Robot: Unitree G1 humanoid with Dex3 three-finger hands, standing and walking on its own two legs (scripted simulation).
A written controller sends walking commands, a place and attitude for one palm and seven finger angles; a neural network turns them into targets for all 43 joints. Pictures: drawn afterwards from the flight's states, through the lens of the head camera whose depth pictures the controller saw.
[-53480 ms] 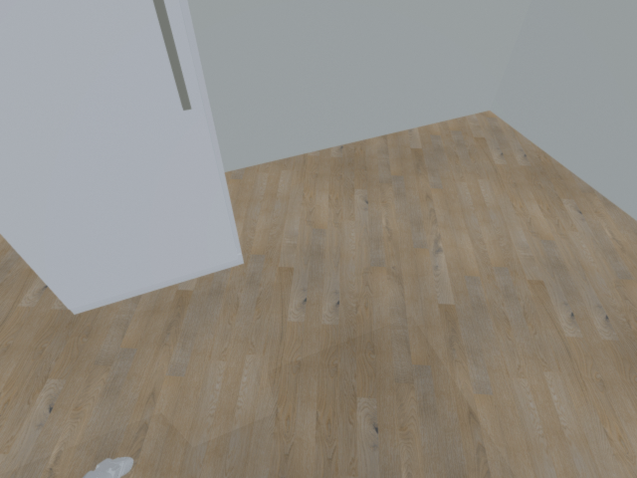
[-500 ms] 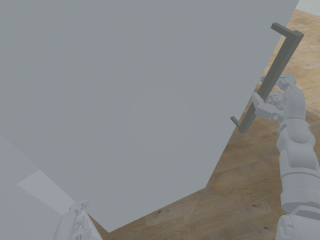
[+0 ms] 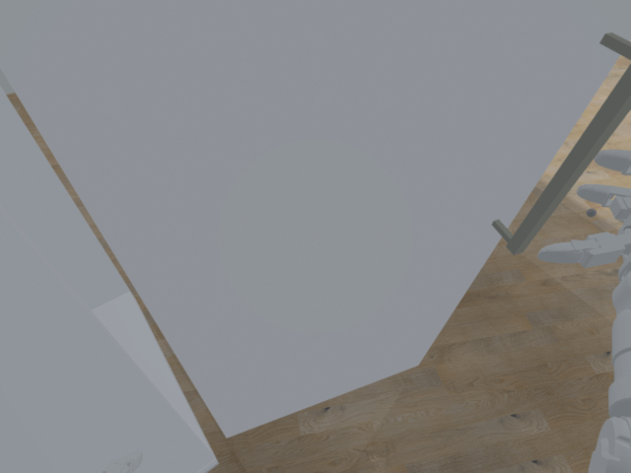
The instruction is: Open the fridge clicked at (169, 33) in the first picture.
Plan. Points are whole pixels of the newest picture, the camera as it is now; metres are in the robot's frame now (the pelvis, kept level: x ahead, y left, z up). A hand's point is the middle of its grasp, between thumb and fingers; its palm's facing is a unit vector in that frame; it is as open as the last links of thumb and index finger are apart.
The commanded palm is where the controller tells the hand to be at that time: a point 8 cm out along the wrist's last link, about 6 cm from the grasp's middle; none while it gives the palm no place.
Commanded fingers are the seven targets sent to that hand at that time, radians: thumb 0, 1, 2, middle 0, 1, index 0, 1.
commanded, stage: slip the hand off the handle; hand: right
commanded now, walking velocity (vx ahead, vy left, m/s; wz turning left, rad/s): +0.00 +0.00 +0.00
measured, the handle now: (555, 164) +0.49 -0.27 +0.16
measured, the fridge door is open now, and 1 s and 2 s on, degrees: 106 106 106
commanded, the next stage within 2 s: draw the hand back to the body in 1.48 s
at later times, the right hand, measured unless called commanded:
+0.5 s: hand out of the picture +0.38 -0.35 +0.16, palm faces +0.35 +0.92 -0.17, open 14.7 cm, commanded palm +0.35 -0.39 +0.17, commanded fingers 0.00 0.55 -0.20 0.25 1.15 0.25 1.15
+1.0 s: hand out of the picture +0.34 -0.37 +0.15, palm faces +0.35 +0.92 -0.17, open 14.7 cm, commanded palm +0.29 -0.40 +0.17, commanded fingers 0.00 0.55 -0.20 0.25 1.15 0.25 1.15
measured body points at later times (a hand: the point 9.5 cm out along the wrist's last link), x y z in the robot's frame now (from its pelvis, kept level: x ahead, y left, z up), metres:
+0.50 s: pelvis +0.04 -0.05 +0.01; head +0.07 -0.06 +0.45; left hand +0.19 +0.20 -0.09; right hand +0.36 -0.40 +0.17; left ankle +0.02 +0.07 -0.72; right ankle +0.04 -0.11 -0.72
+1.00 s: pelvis +0.02 -0.05 +0.00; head +0.02 -0.06 +0.45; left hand +0.17 +0.20 -0.08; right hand +0.31 -0.42 +0.16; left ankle +0.02 +0.07 -0.72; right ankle +0.04 -0.11 -0.72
